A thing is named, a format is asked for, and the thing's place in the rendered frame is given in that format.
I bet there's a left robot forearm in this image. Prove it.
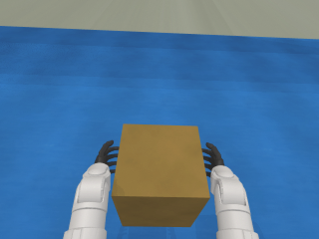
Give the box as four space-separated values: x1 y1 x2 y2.
63 162 111 239

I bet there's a left robot hand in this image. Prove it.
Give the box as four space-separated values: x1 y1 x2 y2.
94 140 120 174

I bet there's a right robot forearm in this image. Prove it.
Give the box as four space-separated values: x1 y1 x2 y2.
210 165 259 239

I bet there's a carton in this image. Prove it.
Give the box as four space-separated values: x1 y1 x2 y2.
111 123 210 227

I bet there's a right robot hand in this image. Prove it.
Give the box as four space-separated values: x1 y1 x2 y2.
201 142 224 177

